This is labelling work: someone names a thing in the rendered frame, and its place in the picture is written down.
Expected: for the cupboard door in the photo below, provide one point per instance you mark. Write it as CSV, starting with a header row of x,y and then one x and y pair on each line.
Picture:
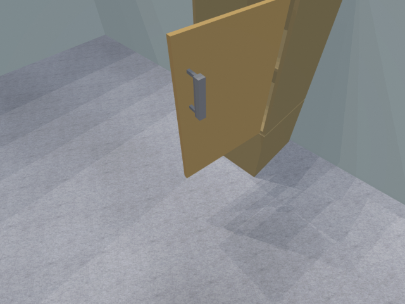
x,y
237,53

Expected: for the handle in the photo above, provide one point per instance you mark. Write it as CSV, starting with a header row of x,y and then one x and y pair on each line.
x,y
199,82

